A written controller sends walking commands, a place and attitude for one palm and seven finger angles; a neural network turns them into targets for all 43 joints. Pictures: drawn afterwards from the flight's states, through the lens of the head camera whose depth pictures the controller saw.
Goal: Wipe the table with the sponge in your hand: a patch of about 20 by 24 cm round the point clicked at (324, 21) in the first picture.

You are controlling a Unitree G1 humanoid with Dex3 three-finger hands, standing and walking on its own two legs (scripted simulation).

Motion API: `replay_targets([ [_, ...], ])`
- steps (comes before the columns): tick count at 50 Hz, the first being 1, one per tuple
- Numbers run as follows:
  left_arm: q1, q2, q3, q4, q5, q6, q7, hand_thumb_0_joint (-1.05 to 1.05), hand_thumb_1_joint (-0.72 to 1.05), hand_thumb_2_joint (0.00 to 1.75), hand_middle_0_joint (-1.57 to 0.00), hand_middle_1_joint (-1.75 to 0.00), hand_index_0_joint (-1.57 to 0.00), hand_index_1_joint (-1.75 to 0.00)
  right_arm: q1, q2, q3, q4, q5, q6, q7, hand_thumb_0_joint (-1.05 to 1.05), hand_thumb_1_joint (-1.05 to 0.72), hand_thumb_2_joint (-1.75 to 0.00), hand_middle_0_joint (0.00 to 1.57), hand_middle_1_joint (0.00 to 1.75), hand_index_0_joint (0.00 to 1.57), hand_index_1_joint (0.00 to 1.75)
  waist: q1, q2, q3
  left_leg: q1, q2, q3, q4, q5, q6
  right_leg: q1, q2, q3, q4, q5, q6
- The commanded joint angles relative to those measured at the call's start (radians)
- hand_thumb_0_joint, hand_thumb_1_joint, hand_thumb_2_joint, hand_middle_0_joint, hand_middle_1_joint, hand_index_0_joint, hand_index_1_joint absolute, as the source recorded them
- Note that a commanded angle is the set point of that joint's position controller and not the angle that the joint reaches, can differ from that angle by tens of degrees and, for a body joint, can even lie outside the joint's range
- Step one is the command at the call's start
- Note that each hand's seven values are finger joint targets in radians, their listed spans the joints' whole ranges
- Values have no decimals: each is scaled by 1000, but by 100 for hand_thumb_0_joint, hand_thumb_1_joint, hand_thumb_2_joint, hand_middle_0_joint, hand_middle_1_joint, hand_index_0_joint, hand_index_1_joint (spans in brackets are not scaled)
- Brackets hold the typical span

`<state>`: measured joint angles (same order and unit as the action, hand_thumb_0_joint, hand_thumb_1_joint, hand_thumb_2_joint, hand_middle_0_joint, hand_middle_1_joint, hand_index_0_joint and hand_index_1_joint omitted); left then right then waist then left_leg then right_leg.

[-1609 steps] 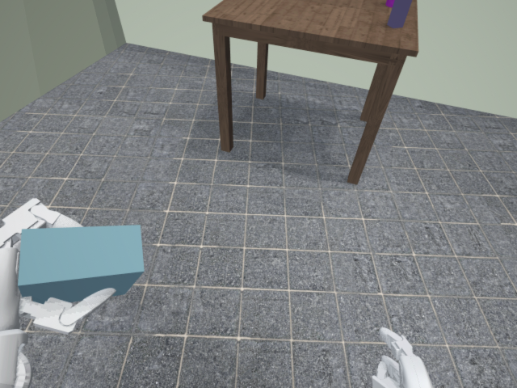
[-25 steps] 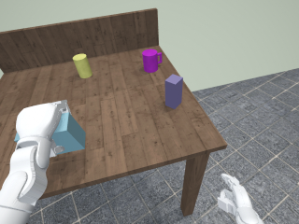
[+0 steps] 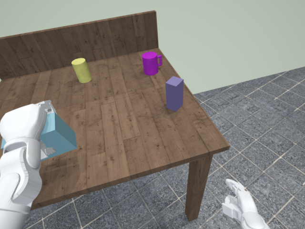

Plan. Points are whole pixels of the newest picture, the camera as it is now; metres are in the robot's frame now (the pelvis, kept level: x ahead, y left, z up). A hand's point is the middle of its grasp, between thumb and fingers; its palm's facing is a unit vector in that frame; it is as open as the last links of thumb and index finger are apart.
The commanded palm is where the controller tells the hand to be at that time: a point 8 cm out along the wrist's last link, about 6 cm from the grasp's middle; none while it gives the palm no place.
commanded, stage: move the sponge above the wiping area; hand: left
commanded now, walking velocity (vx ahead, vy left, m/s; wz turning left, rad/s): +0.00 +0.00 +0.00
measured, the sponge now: (47, 142) +0.26 +0.33 +0.11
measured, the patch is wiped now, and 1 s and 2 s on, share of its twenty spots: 0.00 0.00 0.15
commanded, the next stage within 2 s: lower the sponge onto the table in 0.44 s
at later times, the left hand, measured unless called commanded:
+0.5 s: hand (42, 132) +0.26 +0.33 +0.15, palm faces +0.18 -0.06 -0.98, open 9.7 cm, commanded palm +0.22 +0.29 +0.20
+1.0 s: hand (54, 144) +0.26 +0.31 +0.11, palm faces +0.03 -0.12 -0.99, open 9.6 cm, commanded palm +0.22 +0.29 +0.19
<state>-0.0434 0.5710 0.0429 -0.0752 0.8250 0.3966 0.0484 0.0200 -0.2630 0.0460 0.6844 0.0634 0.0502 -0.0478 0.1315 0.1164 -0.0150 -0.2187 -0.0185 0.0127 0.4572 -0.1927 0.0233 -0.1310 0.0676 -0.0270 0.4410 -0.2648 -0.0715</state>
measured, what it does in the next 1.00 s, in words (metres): stands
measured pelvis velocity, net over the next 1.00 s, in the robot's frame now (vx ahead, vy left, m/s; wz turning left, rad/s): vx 0.01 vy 0.01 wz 0.01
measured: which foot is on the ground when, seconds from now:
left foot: down 0.00-1.00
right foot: down 0.00-1.00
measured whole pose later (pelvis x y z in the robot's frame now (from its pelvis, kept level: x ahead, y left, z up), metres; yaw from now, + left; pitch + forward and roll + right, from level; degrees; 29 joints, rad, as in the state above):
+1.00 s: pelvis +0.01 +0.01 +0.00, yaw +1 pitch -1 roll +0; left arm 0.00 0.52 -0.02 -0.08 0.83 0.50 -0.07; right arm 0.01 -0.28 0.06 0.65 0.08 0.07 -0.03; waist 0.11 0.13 -0.02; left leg -0.24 -0.03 0.01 0.45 -0.19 0.03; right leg -0.15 0.06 -0.03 0.44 -0.27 -0.06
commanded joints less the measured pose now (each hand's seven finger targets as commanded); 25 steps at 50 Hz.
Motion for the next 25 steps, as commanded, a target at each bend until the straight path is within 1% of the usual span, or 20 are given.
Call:
replay_targets([
  [1, -83, 59, -32, -120, -15, 70, -83, 0, 10, 130, -120, -160, -120, -160, -295, -94, -22, -212, 25, -56, 5, 0, -90, -90, 20, 30, 20, 30, -20, -122, -122, 76, -14, -42, -34, 139, 18, -46, -54, 85, -91, 206, 20],
  [2, -72, 28, -74, -160, -19, 66, -106, 0, 10, 130, -120, -160, -120, -160, -268, -99, -25, -225, 21, -58, 7, 0, -90, -90, 20, 30, 20, 30, -23, -121, -137, 73, -11, -45, -30, 130, 24, -41, -61, 61, -83, 204, 24],
  [3, -103, 40, -89, -200, -5, 51, -123, 0, 10, 130, -120, -160, -120, -160, -258, -97, -23, -226, 23, -62, 9, 0, -90, -90, 20, 30, 20, 30, -36, -116, -151, 82, -12, -53, -26, 127, 28, -51, -60, 63, -77, 197, 25],
  [4, -118, 45, -102, -241, 2, 39, -135, 0, 10, 130, -120, -160, -120, -160, -253, -100, -25, -237, 17, -65, 7, 0, -90, -90, 20, 30, 20, 30, -36, -95, -170, 89, -14, -60, -29, 117, 34, -45, -61, 60, -74, 187, 25],
  [6, -207, 169, -24, -328, 60, 3, -133, 0, 10, 130, -120, -160, -120, -160, -271, -95, -18, -238, 8, -75, -1, 0, -90, -90, 20, 30, 20, 30, -32, -102, -207, 116, -15, -77, -22, 112, 36, -45, -45, 100, -68, 153, 12],
  [7, -272, 203, -17, -397, 98, -25, -123, 0, 10, 130, -120, -160, -120, -160, -242, -92, -17, -246, -7, -80, -7, 0, -90, -90, 20, 30, 20, 30, -23, -75, -261, 133, -19, -69, -16, 141, 39, -27, -52, 85, -60, 162, 12],
  [8, -315, 290, 62, -422, 130, -60, -97, 0, 10, 130, -120, -160, -120, -160, -216, -93, -24, -233, -18, -83, -15, 0, -90, -90, 20, 30, 20, 30, -15, -67, -300, 163, -20, -74, -12, 167, 38, -18, -42, 101, -60, 168, 6],
  [10, -325, 358, 159, -412, 160, -105, -31, 0, 10, 130, -120, -160, -120, -160, -187, -88, -27, -214, -35, -84, -27, 0, -90, -90, 20, 30, 20, 30, 6, -28, -295, 175, -20, -70, -16, 199, 28, -16, -26, 112, -66, 168, -12],
  [11, -360, 424, 229, -427, 162, -113, 6, 0, 10, 130, -120, -160, -120, -160, -210, -90, -20, -209, -37, -91, -30, 0, -90, -90, 20, 30, 20, 30, 24, 32, -294, 171, -24, -82, -32, 176, 23, -4, -15, 152, -76, 150, -30],
  [12, -365, 344, 188, -393, 162, -111, 41, 0, 10, 130, -120, -160, -120, -160, -185, -69, -21, -203, -38, -90, -33, 0, -90, -90, 20, 30, 20, 30, 16, 35, -288, 164, -20, -66, -31, 197, 16, -9, -16, 127, -70, 145, -35],
  [14, -370, 268, 153, -288, 129, -82, 88, 0, 10, 130, -120, -160, -120, -160, -184, -76, -34, -178, -22, -78, -22, 0, -90, -90, 20, 30, 20, 30, 9, 75, -232, 157, -6, -67, -48, 184, -1, -35, -16, 120, -94, 117, -41],
  [15, -378, 257, 150, -257, 100, -65, 98, 0, 10, 130, -120, -160, -120, -160, -198, -78, -36, -173, -14, -73, -16, 0, -90, -90, 20, 30, 20, 30, 10, 75, -220, 157, -3, -64, -50, 181, -4, -33, -24, 120, -100, 123, -35],
  [16, -378, 281, 177, -218, 77, -36, 99, 0, 10, 130, -120, -160, -120, -160, -247, -80, -27, -167, -4, -75, -11, 0, -90, -90, 20, 30, 20, 30, 18, 87, -197, 157, -11, -72, -66, 161, -5, -23, -21, 142, -114, 112, -41],
  [17, -344, 226, 136, -163, 48, -11, 88, 0, 10, 130, -120, -160, -120, -160, -243, -83, -29, -165, -3, -69, -9, 0, -90, -90, 20, 30, 20, 30, 18, 14, -192, 136, -9, -58, -65, 161, 0, -4, -34, 101, -113, 131, -24],
  [18, -318, 217, 121, -121, 38, 10, 70, 0, 10, 130, -120, -160, -120, -160, -250, -88, -29, -160, 2, -63, -8, 0, -90, -90, 20, 30, 20, 30, 11, -36, -183, 126, -8, -50, -64, 159, 1, -6, -41, 101, -114, 147, -10],
  [20, -248, 154, 48, -73, 22, 58, 8, 0, 10, 130, -120, -160, -120, -160, -264, -98, -25, -168, 9, -47, -4, 0, -90, -90, 20, 30, 20, 30, 0, -93, -149, 98, -12, -44, -65, 154, 6, -13, -50, 77, -115, 175, 9],
  [21, -191, 113, 22, -37, 16, 82, -23, 0, 10, 130, -120, -160, -120, -160, -292, -94, -16, -180, 18, -49, 0, 0, -90, -90, 20, 30, 20, 30, -1, -88, -111, 88, -13, -47, -71, 128, 5, -35, -44, 92, -122, 148, 3],
  [22, -150, 64, -31, -44, 3, 95, -56, 0, 10, 130, -120, -160, -120, -160, -275, -101, -19, -192, 17, -44, 3, 0, -90, -90, 20, 30, 20, 30, -6, -108, -123, 75, -10, -43, -64, 129, 9, -21, -51, 63, -111, 173, 12],
  [24, -156, 39, -91, -76, 4, 99, -111, 0, 10, 130, -120, -160, -120, -160, -264, -104, -17, -206, 23, -40, 8, 0, -90, -90, 20, 30, 20, 30, -29, -117, -125, 69, -11, -47, -52, 110, 17, -35, -55, 60, -103, 180, 20],
  [25, -161, 48, -97, -101, 12, 92, -130, 0, 10, 130, -120, -160, -120, -160, -259, -105, -18, -211, 23, -40, 9, 0, -90, -90, 20, 30, 20, 30, -34, -115, -140, 74, -14, -51, -46, 100, 23, -36, -55, 62, -99, 171, 22],
])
